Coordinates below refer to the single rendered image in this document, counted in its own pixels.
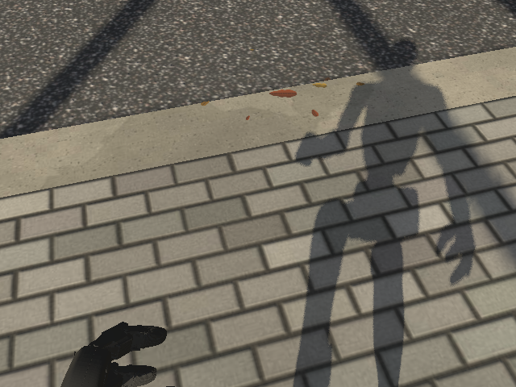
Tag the left robot hand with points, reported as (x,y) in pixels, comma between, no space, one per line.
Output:
(92,367)

